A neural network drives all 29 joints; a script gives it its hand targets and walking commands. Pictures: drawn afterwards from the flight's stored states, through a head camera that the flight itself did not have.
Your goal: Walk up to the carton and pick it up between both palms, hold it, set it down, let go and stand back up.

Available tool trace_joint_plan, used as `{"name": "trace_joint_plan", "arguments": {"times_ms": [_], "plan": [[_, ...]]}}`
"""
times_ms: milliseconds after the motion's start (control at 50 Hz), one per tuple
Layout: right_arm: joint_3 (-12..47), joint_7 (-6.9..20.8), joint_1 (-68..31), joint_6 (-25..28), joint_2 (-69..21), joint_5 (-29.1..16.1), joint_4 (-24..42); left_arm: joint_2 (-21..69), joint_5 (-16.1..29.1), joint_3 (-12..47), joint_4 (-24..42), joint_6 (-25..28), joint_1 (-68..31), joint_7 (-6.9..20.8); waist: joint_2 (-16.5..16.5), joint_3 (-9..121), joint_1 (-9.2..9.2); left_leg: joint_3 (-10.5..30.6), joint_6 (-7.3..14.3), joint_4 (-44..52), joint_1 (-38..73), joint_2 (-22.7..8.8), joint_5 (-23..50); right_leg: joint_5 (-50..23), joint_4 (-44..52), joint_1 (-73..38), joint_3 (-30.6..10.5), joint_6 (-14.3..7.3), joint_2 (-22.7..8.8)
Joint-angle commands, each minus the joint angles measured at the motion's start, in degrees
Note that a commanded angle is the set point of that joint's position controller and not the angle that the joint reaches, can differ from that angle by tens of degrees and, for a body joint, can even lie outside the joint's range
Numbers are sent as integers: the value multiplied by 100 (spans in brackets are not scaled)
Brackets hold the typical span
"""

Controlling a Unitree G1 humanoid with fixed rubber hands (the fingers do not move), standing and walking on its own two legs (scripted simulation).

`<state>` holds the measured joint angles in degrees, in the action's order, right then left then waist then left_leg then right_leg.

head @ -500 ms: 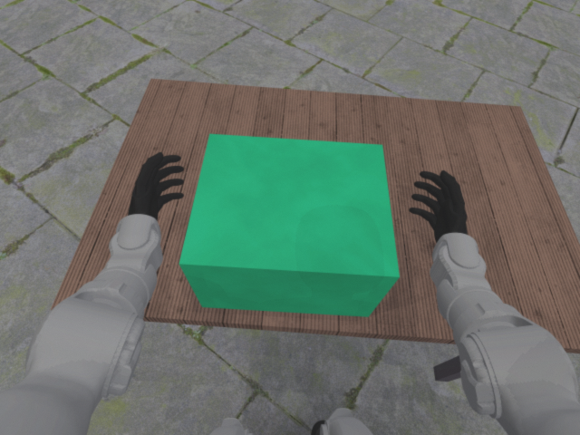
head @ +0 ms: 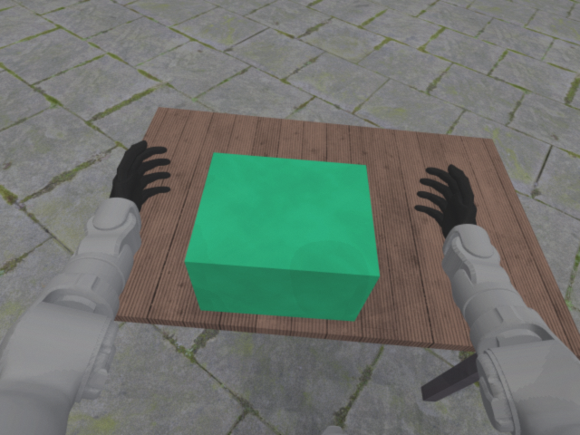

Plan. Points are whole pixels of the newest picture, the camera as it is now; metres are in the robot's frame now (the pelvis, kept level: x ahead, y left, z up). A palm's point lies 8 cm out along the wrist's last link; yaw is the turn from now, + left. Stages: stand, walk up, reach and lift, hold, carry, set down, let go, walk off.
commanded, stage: set down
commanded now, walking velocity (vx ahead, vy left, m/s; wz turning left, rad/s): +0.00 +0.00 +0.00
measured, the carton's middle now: (284, 237) +0.46 -0.01 -0.05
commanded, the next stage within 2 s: none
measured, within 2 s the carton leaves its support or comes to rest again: neither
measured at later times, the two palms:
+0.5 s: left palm (119, 248) +0.37 +0.22 +0.05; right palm (454, 279) +0.33 -0.24 +0.04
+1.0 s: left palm (93, 310) +0.29 +0.24 +0.03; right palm (459, 331) +0.26 -0.23 +0.02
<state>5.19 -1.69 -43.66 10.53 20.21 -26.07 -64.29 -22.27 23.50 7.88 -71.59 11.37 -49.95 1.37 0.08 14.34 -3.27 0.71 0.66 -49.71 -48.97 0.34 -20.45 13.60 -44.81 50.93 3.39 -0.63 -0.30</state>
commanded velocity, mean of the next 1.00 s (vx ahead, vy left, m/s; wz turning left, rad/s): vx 0.00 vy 0.00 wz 0.00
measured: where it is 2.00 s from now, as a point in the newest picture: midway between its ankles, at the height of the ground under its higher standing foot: outside the picture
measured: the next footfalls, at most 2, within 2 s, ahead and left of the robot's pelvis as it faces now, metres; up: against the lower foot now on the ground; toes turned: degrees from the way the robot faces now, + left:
none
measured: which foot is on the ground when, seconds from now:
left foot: down 0.00-1.00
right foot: down 0.00-1.00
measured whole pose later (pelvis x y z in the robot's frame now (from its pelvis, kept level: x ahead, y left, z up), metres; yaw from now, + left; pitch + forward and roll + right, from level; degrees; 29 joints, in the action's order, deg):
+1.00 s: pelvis +0.01 -0.01 +0.03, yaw +2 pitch +1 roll -1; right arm 2.9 -2.7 -7.1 21.5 10.6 -19.0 -48.1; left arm -21.4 20.0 4.4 -52.5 21.4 -12.6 4.1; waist -1.2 2.6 -3.3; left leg 3.0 -0.3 -39.7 -21.9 0.4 -19.1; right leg 13.9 -36.3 23.7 5.4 -1.8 -0.2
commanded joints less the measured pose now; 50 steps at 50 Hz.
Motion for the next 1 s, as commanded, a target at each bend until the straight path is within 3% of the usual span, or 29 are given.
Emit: {"name": "trace_joint_plan", "arguments": {"times_ms": [0, 40, 60, 80, 100, 120, 140, 180, 240, 320, 360, 380, 420, 440, 460, 480, 500, 520, 540, 600, 620, 700, 720, 780, 800, 840, 880, 920, 980], "plan": [[-317, 45, -2676, 93, 1066, -38, 1269, -1121, 213, 103, 1060, 215, -2994, 37, 270, 3231, -91, 254, -293, 955, 1381, 47, 1067, -805, 580, -2575, -259, 110, 40], [-216, 127, -2068, 48, 1012, -61, 813, -843, 110, 220, 684, 200, -2398, 94, 430, 2774, -111, 415, -323, 1087, 1580, -56, 1076, -962, 556, -2629, -142, 63, 123], [-291, 137, -2363, 61, 1129, -74, 933, -1012, 77, 203, 808, 201, -2719, 117, 528, 2899, -112, 417, -359, 1115, 1690, -53, 1122, -981, 599, -2606, -134, 71, 118], [-153, 155, -1760, 82, 1045, -124, 743, -841, -86, 112, 858, 141, -2141, 135, 576, 2600, -82, 432, -358, 1218, 1914, -53, 1272, -1226, 674, -2899, -124, 58, 138], [-420, 143, -2400, 112, 1171, -49, 987, -1072, 42, 154, 990, 171, -2788, 132, 529, 2731, -182, 413, -371, 1220, 1838, -47, 1153, -950, 685, -2611, -69, 112, 131], [-240, 173, -1477, 191, 1026, -46, 526, -769, -150, 110, 844, 173, -1960, 135, 587, 2282, -126, 519, -346, 1314, 1942, -86, 1146, -1186, 678, -2897, -44, 92, 174], [-341, 163, -2056, 199, 1067, -17, 766, -987, -111, 90, 905, 199, -2487, 158, 494, 2367, -169, 454, -314, 1295, 1835, -48, 1001, -913, 705, -2770, -67, 123, 127], [-299, 173, -1687, 266, 937, 42, 800, -957, -136, 43, 813, 317, -2116, 150, 326, 2103, -119, 459, -247, 1342, 1713, -23, 814, -754, 725, -2879, -121, 126, 92], [-532, 190, -2109, 282, 999, 185, 1193, -1071, -11, 52, 1030, 441, -2539, 59, 446, 2285, -143, 451, -214, 1378, 1440, -30, 451, -518, 647, -2971, -141, 112, 78], [-619, 123, -1458, 465, 916, 308, 1636, -1028, -27, -78, 1453, 578, -1811, 52, 244, 2584, -220, 341, -242, 1344, 1888, 33, 867, -990, 691, -3194, -123, 172, 97], [-370, 27, -142, 703, 619, 277, 1676, -922, -426, -553, 1650, 621, -457, 184, 110, 2377, 2, 258, -238, 1453, 2204, 158, 1419, -1537, 891, -3946, -247, 200, 83], [-509, -38, -728, 765, 631, 336, 1929, -1165, -369, -632, 1741, 662, -1005, 221, 82, 2447, -43, 201, -219, 1450, 1947, 216, 1266, -1318, 910, -3971, -302, 235, 55], [-563, -82, -231, 844, 481, 444, 2108, -1128, -379, -655, 2028, 742, -596, 183, 161, 2370, -74, 217, -252, 1517, 1774, 191, 1210, -1323, 886, -4258, -339, 184, 57], [-498, -72, 125, 922, 368, 457, 1987, -1033, -500, -773, 2051, 760, -199, 171, 217, 2130, 56, 237, -256, 1591, 1830, 198, 1230, -1311, 961, -4380, -364, 141, 73], [-693, -94, -228, 900, 452, 546, 2605, -1111, -326, -668, 2410, 818, -460, 158, 154, 2338, -152, 188, -257, 1574, 1789, 174, 1166, -1215, 931, -4228, -354, 167, 69], [-601, -103, 335, 969, 300, 587, 2437, -1011, -395, -757, 2355, 863, 44, 135, 174, 2126, -3, 221, -244, 1621, 1836, 195, 1164, -1277, 998, -4384, -394, 128, 84], [-749, -121, 266, 966, 363, 659, 2668, -1046, -300, -633, 2531, 911, 17, 144, 139, 2185, -176, 237, -251, 1610, 1803, 159, 1152, -1262, 947, -4313, -355, 125, 99], [-671, -134, 652, 990, 265, 690, 2678, -1005, -361, -774, 2576, 917, 434, 160, 55, 1966, -77, 234, -221, 1639, 1868, 181, 1152, -1295, 1008, -4463, -405, 126, 93], [-745, -150, 583, 990, 279, 728, 2837, -1069, -284, -700, 2628, 961, 386, 189, 55, 2076, -157, 228, -211, 1626, 1803, 181, 1109, -1228, 995, -4418, -411, 133, 76], [-641, -112, 1003, 1050, 129, 712, 2875, -1029, -296, -739, 2813, 1040, 789, 148, 228, 1640, -3, 276, -226, 1720, 1820, 140, 1002, -1083, 1049, -4558, -469, 48, 59], [-761, -123, 505, 1010, 172, 745, 3234, -1142, -158, -660, 3019, 1069, 258, 142, 216, 1772, -110, 252, -227, 1677, 1712, 130, 942, -1021, 999, -4427, -466, 45, 68], [-612, -94, 1233, 1190, 31, 696, 2869, -1053, -285, -727, 2861, 1179, 996, 135, 359, 1300, 69, 311, -243, 1757, 1829, 123, 849, -949, 1051, -4426, -461, 14, 59], [-579, -90, 1232, 1181, 1, 678, 2900, -1041, -216, -633, 2772, 1205, 1006, 163, 234, 1290, -55, 316, -214, 1708, 1813, 118, 764, -807, 1069, -4358, -497, 18, 36], [-395, -92, 2096, 1393, -150, 574, 2367, -898, -536, -835, 2709, 1224, 1863, 231, 308, 710, 97, 363, -240, 1793, 2052, 140, 977, -1012, 1192, -4655, -520, -20, 53], [-422, -115, 1947, 1428, -124, 565, 2507, -946, -516, -806, 2816, 1227, 1737, 276, 276, 679, -22, 331, -249, 1801, 2108, 143, 1001, -998, 1243, -4596, -543, 6, 20], [-455, -118, 1816, 1442, -118, 636, 2224, -950, -475, -740, 2573, 1219, 1603, 265, 248, 313, -16, 350, -211, 1845, 1979, 135, 575, -457, 1293, -4429, -544, -13, 21], [-396, -125, 2273, 1545, -209, 642, 2455, -901, -488, -768, 2722, 1311, 2057, 306, 144, 284, 10, 300, -188, 1829, 2114, 140, 708, -451, 1353, -4479, -574, -1, 11], [-571, -110, 1955, 1468, -79, 745, 2748, -933, -262, -560, 3007, 1367, 1829, 281, 218, 394, -150, 345, -173, 1850, 1937, 93, 511, -332, 1224, -4377, -509, -47, 30], [-597, -85, 1955, 1372, -81, 801, 2809, -1007, -217, -561, 3003, 1328, 1907, 217, 243, 159, -66, 324, -160, 1948, 1951, 87, 272, -83, 1314, -4436, -556, -49, -32]]}}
